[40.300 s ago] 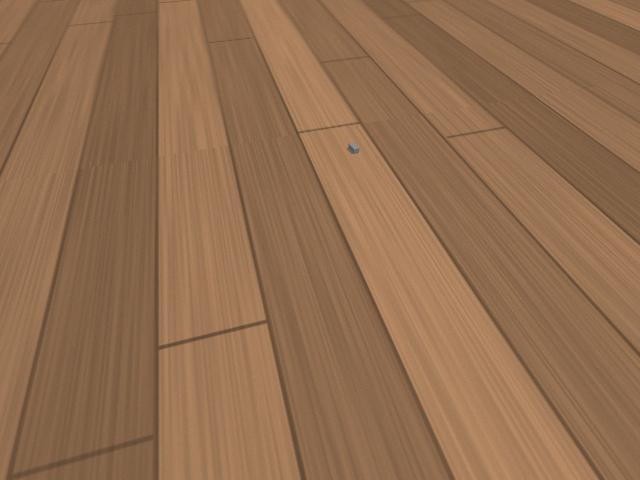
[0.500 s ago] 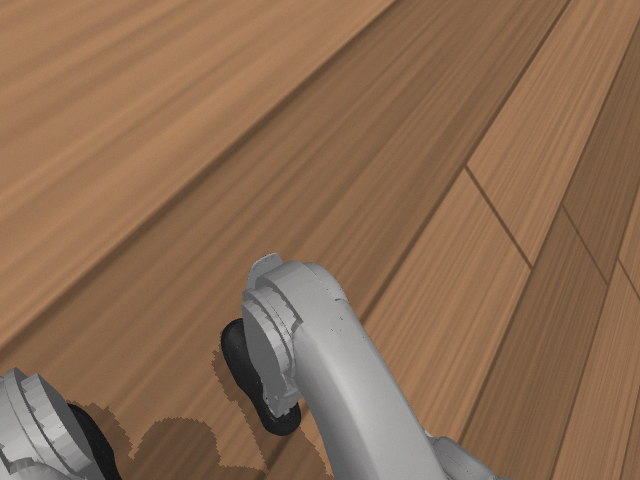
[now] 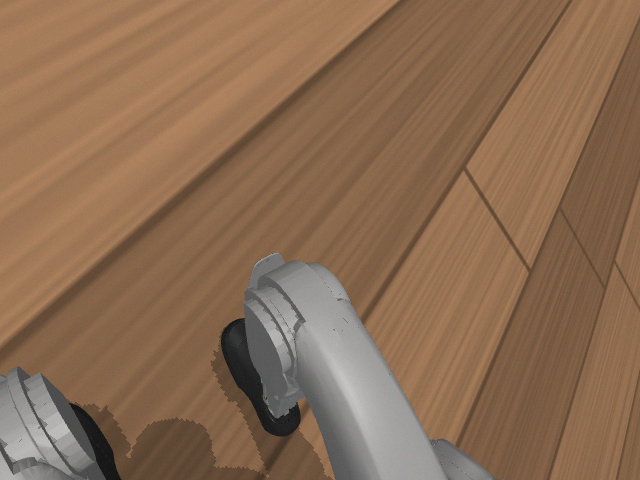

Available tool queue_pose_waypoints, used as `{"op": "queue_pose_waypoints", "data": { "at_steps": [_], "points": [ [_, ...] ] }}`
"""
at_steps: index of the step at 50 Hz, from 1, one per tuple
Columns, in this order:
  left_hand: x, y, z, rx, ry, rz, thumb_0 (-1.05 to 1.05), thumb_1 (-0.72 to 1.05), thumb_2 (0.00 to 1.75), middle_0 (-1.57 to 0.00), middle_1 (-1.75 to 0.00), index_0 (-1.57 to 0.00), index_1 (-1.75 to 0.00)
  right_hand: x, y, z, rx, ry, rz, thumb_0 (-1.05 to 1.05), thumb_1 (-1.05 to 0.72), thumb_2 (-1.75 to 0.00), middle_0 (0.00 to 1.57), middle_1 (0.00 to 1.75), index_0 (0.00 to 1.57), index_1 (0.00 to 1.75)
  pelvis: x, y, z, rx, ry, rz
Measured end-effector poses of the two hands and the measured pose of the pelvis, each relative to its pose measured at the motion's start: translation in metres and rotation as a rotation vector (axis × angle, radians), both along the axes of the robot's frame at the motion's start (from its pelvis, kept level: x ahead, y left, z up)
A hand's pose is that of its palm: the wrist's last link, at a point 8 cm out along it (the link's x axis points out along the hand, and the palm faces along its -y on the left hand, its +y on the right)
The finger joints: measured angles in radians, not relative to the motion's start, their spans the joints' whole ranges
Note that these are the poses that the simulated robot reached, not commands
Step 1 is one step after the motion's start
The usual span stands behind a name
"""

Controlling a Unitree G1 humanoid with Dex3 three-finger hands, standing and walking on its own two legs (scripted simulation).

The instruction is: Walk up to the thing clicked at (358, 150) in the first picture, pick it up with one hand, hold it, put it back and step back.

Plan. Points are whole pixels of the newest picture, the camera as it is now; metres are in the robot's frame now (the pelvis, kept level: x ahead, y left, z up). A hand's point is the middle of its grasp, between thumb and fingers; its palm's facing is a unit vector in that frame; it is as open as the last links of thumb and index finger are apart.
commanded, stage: close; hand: left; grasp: from above
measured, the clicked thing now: out of the picture +0.45 +0.41 -0.31
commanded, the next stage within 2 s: settle in 0.96 s
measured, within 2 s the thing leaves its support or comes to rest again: leaves its support in 1.30 s
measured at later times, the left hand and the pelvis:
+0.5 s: hand out of the picture +0.44 +0.39 -0.26, palm faces -0.29 -0.31 -0.90, open 7.3 cm; pelvis +0.00 +0.00 +0.00, yaw +0 degrees
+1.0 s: hand out of the picture +0.44 +0.40 -0.26, palm faces -0.30 -0.31 -0.90, open 6.5 cm; pelvis +0.00 +0.00 +0.00, yaw +0 degrees
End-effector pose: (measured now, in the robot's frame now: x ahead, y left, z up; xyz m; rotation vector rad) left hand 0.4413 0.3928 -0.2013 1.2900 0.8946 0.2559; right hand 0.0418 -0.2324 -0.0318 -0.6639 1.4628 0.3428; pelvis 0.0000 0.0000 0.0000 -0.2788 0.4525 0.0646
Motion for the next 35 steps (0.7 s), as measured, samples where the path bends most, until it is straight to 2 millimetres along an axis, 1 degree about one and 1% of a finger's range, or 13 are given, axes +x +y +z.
{"op": "queue_pose_waypoints", "data": {
  "at_steps": [8,15,23,30,35],
  "points": [
    [-0.0008,-0.0004,0.0021,0.011,-0.005,0.019,0.0,0.41,0.18,-0.84,-0.34,-0.86,-0.31,-0.0014,-0.0017,-0.0041,0.014,0.001,0.003,0.0,-0.9,-0.89,0.2,0.3,0.2,0.3,-0.0009,-0.0019,-0.0013,0.005,-0.005,-0.001],
    [0.0041,0.0004,0.0044,0.007,-0.002,0.018,0.0,0.43,0.17,-0.85,-0.33,-0.87,-0.3,-0.0017,-0.0047,-0.0028,0.006,-0.001,-0.002,0.0,-0.9,-0.89,0.2,0.3,0.2,0.3,-0.0004,-0.0014,-0.0007,0.004,-0.001,-0.003],
    [0.0045,-0.0004,0.0007,-0.004,-0.004,0.01,0.0,0.45,0.16,-0.86,-0.32,-0.89,-0.29,-0.0018,-0.0038,0.0003,0.002,0.011,-0.004,0.0,-0.9,-0.89,0.2,0.3,0.2,0.3,0.0011,-0.0014,0.0007,0.004,0.001,-0.004],
    [0.0012,0.0047,0.001,-0.002,-0.022,0.033,0.0,0.46,0.16,-0.87,-0.31,-0.9,-0.28,0.0004,-0.005,0.0021,-0.007,0.008,0.007,0.0,-0.9,-0.89,0.2,0.3,0.2,0.3,0.0003,-0.0006,0.0002,0.001,-0.001,-0.002],
    [-0.0011,0.0089,0.0035,0.004,-0.003,0.034,0.0,0.48,0.15,-0.88,-0.3,-0.91,-0.27,0.0026,-0.0069,0.0027,-0.015,-0.003,0.005,0.0,-0.9,-0.89,0.2,0.3,0.2,0.3,0.0003,0.0002,-0.0002,-0.001,0.002,0.0]
  ]
}}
